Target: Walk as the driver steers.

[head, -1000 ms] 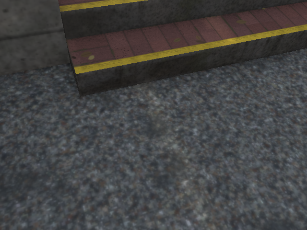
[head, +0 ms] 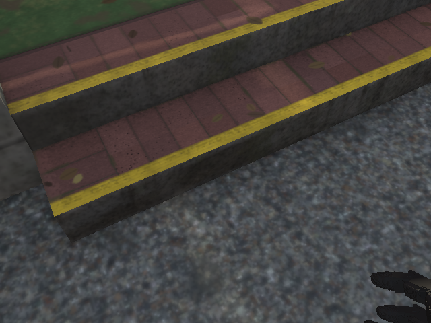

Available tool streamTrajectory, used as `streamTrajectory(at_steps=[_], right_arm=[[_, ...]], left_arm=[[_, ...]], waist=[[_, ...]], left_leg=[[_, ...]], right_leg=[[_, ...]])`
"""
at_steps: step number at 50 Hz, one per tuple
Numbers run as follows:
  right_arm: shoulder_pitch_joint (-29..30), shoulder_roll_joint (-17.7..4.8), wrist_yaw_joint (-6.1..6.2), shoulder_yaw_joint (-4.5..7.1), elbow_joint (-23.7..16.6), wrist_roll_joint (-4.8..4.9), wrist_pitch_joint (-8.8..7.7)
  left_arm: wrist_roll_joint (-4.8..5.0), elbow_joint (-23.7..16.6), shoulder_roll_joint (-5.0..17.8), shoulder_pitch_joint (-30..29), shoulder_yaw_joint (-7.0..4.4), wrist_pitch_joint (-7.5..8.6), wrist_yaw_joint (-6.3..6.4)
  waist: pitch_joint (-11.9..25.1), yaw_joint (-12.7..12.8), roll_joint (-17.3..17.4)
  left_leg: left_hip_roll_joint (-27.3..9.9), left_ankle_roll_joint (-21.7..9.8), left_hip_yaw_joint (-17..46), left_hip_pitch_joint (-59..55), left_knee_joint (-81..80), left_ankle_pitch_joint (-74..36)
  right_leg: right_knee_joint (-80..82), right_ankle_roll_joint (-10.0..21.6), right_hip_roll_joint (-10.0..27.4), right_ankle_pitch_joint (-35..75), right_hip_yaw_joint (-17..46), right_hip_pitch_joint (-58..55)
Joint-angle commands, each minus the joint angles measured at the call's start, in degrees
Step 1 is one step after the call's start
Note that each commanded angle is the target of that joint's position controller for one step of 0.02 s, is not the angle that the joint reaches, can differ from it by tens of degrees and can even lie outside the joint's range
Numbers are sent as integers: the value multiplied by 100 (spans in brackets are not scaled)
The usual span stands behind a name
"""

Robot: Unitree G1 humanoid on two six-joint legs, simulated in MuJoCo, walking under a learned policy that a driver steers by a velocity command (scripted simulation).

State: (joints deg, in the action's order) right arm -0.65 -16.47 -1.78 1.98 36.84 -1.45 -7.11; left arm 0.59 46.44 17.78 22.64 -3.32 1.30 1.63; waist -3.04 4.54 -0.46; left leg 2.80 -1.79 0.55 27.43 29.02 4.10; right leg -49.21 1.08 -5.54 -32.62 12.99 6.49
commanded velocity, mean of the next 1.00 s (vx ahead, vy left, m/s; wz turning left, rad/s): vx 0.10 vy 0.00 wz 0.15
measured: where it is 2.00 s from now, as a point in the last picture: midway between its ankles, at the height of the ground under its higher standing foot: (206, 269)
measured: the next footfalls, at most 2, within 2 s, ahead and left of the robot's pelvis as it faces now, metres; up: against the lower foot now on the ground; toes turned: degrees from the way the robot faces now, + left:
right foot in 0.30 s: +0.17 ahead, -0.14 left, +0.00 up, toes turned +1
right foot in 1.24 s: +0.35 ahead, -0.09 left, +0.00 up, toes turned +21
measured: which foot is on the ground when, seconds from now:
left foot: down 0.00-1.00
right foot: up 0.00-0.28, down 0.30-0.76, up 0.78-1.00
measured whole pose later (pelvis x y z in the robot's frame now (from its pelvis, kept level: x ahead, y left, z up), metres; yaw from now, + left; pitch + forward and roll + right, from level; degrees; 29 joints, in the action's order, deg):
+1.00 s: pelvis +0.15 +0.02 +0.03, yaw +14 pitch +2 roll -2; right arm -15.8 -16.4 1.4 2.7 43.3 0.9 -0.4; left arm 0.2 41.6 18.2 7.9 -4.8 2.4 1.6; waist -1.0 -2.1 -0.6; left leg 3.7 -4.8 6.6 11.3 21.2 11.1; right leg -48.7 -3.4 0.5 -16.2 3.9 27.2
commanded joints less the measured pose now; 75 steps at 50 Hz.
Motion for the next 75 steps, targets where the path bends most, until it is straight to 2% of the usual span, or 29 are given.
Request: streamTrajectory(at_steps=[1, 2, 3, 8, 11, 14, 16, 17, 19, 23, 26, 30, 33, 37, 38, 39, 40, 42, 43, 45, 50, 56, 61, 62, 63, 64, 65, 68, 75], right_arm=[[-1342, -646, -4, 245, -65, 106, 99], [-1007, -501, -13, 169, -21, 88, 130], [-814, -382, -29, 112, 35, 78, 143], [-376, -574, -15, 139, 350, 13, 180], [-429, -739, 41, 166, 497, 84, 307], [-376, -588, 33, 62, 595, 125, 397], [-769, -296, 8, -74, 742, 5, 391], [-1300, -262, 12, -71, 802, 15, 400], [-909, -467, 78, -44, 816, 25, 475], [-980, -513, 132, -52, 926, 86, 519], [-741, -751, 134, 40, 799, 210, 535], [-780, -642, 134, 102, 653, 259, 663], [-930, -530, 79, 154, 587, 237, 803], [-1212, -661, 38, 276, 619, 209, 910], [-1252, -1233, 109, 428, 509, 177, 913], [-1547, -1643, 69, 488, 466, 2, 846], [-1536, -1390, 66, 398, 395, -66, 721], [-1239, -1212, 138, 404, 367, 214, 616], [-1160, -1100, 185, 366, 350, 317, 617], [-1250, -969, 285, 302, 333, 269, 645], [-1541, -1088, 387, 371, 316, 239, 577], [-1759, -1061, 288, 355, 382, 252, 532], [-1688, -750, 196, 242, 383, 220, 496], [-1596, -502, 194, 159, 333, 174, 468], [-1665, -172, 210, 59, 171, 196, 395], [-1538, -520, 259, 128, -4, 276, 315], [-1506, -907, 256, 240, 57, 335, 272], [-1203, -751, 170, 237, 120, 205, 213], [-369, -208, 115, 66, -164, 153, 180]], left_arm=[[109, -319, 886, 459, -132, 29, -23], [53, -415, 851, -2, -116, -8, 23], [-22, -497, 791, -250, -127, -48, 46], [-100, -548, 174, -154, 53, -183, 65], [-87, -555, 337, -387, 25, -250, 42], [-177, -632, 374, -719, 1, -300, 23], [-237, -859, 665, -992, -20, -283, 73], [-175, -829, 972, -1268, -81, -291, 92], [-196, -819, 416, -1370, 36, -233, -1], [-171, -722, 427, -1198, 38, -80, -10], [-118, -737, 710, -1105, -82, -113, 96], [-105, -769, 824, -897, -196, -244, 209], [-66, -897, 781, -1304, -216, -258, 253], [25, -862, 818, -1575, -278, -219, 245], [-100, -858, 576, -1284, -231, -205, 214], [-164, -1244, 363, -1998, -133, -198, 246], [-136, -1158, 499, -1915, -183, -181, 246], [-66, -925, 643, -1521, -263, -134, 180], [-83, -927, 701, -1633, -291, -90, 168], [-52, -965, 571, -1797, -269, 37, 74], [-35, -985, 384, -2098, -208, 344, -61], [42, -1002, 367, -2258, -126, 522, -214], [35, -793, 511, -1487, -173, 632, -193], [1, -689, 673, -899, -219, 642, -147], [-76, -574, 1175, -373, -331, 633, -130], [-56, -371, 1367, 132, -429, 595, -219], [11, -394, 956, -67, -303, 607, -256], [-61, -499, 520, -537, -146, 557, -245], [19, -312, 697, -379, -134, 474, -144]], waist=[[1816, -735, 656], [1294, -648, 158], [903, -538, 128], [918, -176, 721], [1081, -272, 686], [694, -216, 548], [494, -370, 34], [477, -823, -715], [213, -542, -547], [391, -455, -311], [511, -360, -209], [712, -330, -518], [677, -475, -962], [550, -675, -480], [579, -495, 896], [522, -858, 1940], [776, -857, 1098], [777, -581, 342], [603, -619, 364], [399, -668, 705], [302, -793, 714], [165, -953, 862], [253, -428, 768], [506, -148, 511], [773, -106, -717], [720, 29, -1472], [212, -73, -978], [-50, -251, -499], [-13, -117, -467]], left_leg=[[-2372, -1438, 2642, -4046, -432, -2743], [-2053, -1262, 2035, -3249, -582, -3046], [-1856, -1232, 1679, -2605, -714, -3318], [-1465, -1263, 759, -1330, -1165, -3572], [-1461, -1164, 699, -1279, -1236, -2203], [-1180, -772, 701, -745, -1216, 383], [-759, -189, 534, -441, -865, 1687], [-362, 9, 137, -717, -781, 1861], [-327, 148, 24, -1190, -587, 1328], [-450, 43, 205, -1127, -450, 423], [-399, -34, 305, -887, -33, -213], [-234, 101, 196, -453, 914, 131], [-260, 148, -70, -318, 1670, 2331], [-265, -131, -51, -1433, 153, 680], [-1142, -546, 1520, -1991, -653, -853], [-2254, -1665, 3442, -2214, -1176, -1900], [-2327, -1874, 3289, -2443, -1085, -2008], [-1716, -1348, 2554, -2534, -1153, 451], [-1616, -1203, 2618, -2551, -1366, 1690], [-1382, -1146, 2625, -2416, -1756, 2488], [-1177, -1142, 2327, -2412, -1793, 1792], [-1261, -1107, 2352, -1781, -1686, 1895], [-995, -796, 2322, -1273, -1056, 1707], [-737, -578, 1979, -840, -264, 1546], [-4, -212, 1063, 349, 1333, 1925], [109, -25, 699, 1476, 2735, 2880], [-223, -63, 863, 1950, 3336, 2617], [-729, -32, 557, 1899, 3300, 1399], [-708, 361, 7, 1051, 1296, -61]], right_leg=[[-2771, -317, 259, -196, -21, 2715], [-2441, -383, 480, 112, -268, 2606], [-2064, -435, 629, 282, -352, 2486], [252, -565, 850, 1014, -830, 984], [1049, -483, 802, 1959, -954, 437], [2047, -234, 727, 2568, -1024, -141], [2614, 69, 1381, 3446, -297, -421], [2519, 364, 1506, 2725, -173, 93], [2647, 192, 1076, 1603, -413, 770], [2241, -6, 927, 2966, -683, 264], [1978, 123, 985, 3621, -786, -14], [2146, 668, 1747, 4521, -297, -233], [2383, 1103, 2516, 4831, 110, 43], [1669, 398, 1912, 3478, -940, 930], [296, -158, 1230, 2056, -1700, 1735], [-884, -423, 273, -617, -1472, 2925], [-1795, -421, 468, -791, -776, 3027], [-1619, -330, 733, 240, -720, 3224], [-1287, -323, 852, 718, -691, 3402], [-905, -375, 767, 1323, -779, 3284], [765, -503, 576, 1931, -855, 2836], [1769, -414, 569, 2239, -1050, 1884], [2523, 3, 600, 2292, -1168, 345], [2621, 207, 1046, 2073, -686, -451], [3145, 754, 1935, 1059, 893, -1549], [3750, 1363, 2745, -213, 2694, -1764], [3819, 1376, 2724, -585, 2608, -1471], [3948, 1086, 2084, 1086, 1146, -933], [4188, 964, 1476, 3597, -490, -240]])
Velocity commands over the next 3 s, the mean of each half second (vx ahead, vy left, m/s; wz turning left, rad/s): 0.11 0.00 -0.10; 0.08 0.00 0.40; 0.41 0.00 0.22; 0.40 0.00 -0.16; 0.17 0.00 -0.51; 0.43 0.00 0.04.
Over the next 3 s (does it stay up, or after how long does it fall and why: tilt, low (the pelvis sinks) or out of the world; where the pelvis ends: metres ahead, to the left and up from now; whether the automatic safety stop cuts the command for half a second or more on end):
stays up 0.76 0.06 0.01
